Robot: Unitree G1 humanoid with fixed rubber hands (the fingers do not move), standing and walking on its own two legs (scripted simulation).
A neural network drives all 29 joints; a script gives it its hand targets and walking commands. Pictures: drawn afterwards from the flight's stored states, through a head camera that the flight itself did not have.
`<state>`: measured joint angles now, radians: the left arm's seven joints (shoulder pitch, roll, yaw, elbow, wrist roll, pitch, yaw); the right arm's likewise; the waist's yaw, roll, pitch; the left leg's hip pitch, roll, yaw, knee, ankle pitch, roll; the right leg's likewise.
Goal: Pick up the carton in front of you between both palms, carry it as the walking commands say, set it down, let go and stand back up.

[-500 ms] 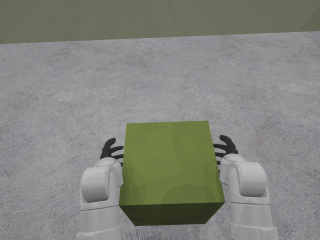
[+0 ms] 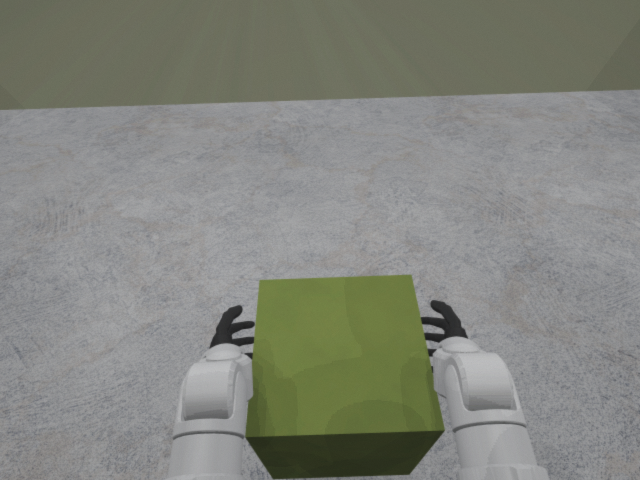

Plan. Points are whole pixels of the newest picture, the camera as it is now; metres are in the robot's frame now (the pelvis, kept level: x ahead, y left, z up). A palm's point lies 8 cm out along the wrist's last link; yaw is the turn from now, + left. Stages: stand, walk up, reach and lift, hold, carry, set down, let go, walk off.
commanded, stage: carry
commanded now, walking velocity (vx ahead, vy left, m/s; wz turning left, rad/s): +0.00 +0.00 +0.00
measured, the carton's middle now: (338, 382) +0.31 +0.00 -0.05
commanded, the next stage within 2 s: hold in 1.06 s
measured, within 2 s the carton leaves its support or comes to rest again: neither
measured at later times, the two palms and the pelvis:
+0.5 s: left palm (227, 376) +0.27 +0.14 +0.04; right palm (466, 370) +0.27 -0.16 +0.04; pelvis -0.02 -0.01 +0.00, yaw +0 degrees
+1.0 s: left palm (235, 384) +0.26 +0.13 +0.04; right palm (477, 379) +0.26 -0.17 +0.04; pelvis -0.03 -0.02 +0.00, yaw +0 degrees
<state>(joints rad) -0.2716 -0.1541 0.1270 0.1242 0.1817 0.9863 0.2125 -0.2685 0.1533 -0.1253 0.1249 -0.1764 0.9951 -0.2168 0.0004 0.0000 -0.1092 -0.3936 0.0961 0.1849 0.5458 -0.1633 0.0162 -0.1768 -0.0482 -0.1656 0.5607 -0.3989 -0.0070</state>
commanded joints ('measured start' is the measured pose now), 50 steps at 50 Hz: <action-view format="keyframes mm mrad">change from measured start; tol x2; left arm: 1 -509 -1067 -605 -36 -368 -97 -457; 10 -510 -1001 -498 47 -218 -296 -451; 16 -525 -969 -452 99 -168 -365 -445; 22 -476 -975 -513 52 -206 -329 -441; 26 -436 -946 -501 47 -197 -297 -436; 34 -479 -952 -515 16 -211 -302 -436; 50 -455 -946 -516 15 -213 -298 -437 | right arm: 1 -544 1066 603 -57 372 -111 461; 6 -521 1044 546 10 292 -225 467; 11 -545 983 476 48 200 -327 451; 16 -557 959 451 78 168 -380 448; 22 -505 969 513 23 203 -343 443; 26 -463 941 499 22 196 -310 437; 35 -506 951 518 -9 216 -314 437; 50 -480 946 519 -9 214 -309 436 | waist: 1 0 7 -253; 9 -2 9 -240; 23 2 6 -285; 32 1 1 -246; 50 2 -3 -257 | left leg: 1 209 85 -109 -56 182 7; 6 197 85 -110 -70 135 1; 14 199 82 -113 -75 127 -2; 25 198 85 -102 -50 203 0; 33 179 82 -97 -58 145 -9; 42 184 81 -91 -50 180 -10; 50 179 79 -86 -50 167 -13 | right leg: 1 -57 -104 92 -124 177 -11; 6 -82 -106 100 -135 133 -15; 13 -86 -104 110 -133 135 -20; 25 -79 -100 102 -86 228 -23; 34 -104 -107 111 -109 188 -30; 42 -88 -104 105 -91 233 -32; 50 -95 -106 107 -95 237 -35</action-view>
